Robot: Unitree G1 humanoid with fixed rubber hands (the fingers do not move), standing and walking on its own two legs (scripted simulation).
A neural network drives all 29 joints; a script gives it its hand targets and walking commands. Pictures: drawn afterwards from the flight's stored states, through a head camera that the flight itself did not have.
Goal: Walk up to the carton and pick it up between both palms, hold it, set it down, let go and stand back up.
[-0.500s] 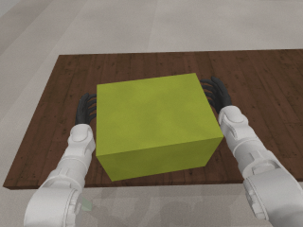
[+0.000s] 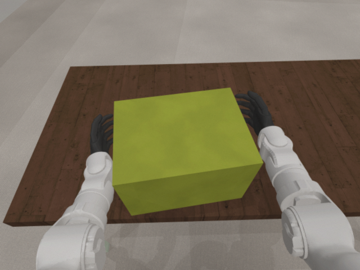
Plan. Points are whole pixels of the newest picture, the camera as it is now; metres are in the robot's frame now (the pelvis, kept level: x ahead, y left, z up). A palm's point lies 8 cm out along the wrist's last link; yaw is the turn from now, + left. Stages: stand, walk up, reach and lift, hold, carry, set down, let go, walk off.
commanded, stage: reach and lift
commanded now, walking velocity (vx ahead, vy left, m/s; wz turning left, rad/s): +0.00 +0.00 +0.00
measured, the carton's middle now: (180, 151) +0.40 +0.03 +0.01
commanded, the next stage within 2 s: none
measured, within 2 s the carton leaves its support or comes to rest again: leaves its support in 1.02 s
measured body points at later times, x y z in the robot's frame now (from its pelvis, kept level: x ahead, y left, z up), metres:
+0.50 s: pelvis +0.00 +0.00 +0.00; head +0.06 -0.01 +0.45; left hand +0.39 +0.23 +0.04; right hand +0.45 -0.15 +0.07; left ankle -0.01 +0.15 -0.74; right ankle +0.00 -0.12 -0.74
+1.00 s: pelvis +0.00 +0.00 +0.00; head +0.05 -0.01 +0.45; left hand +0.39 +0.23 +0.05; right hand +0.45 -0.14 +0.07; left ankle -0.01 +0.15 -0.74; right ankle +0.00 -0.12 -0.74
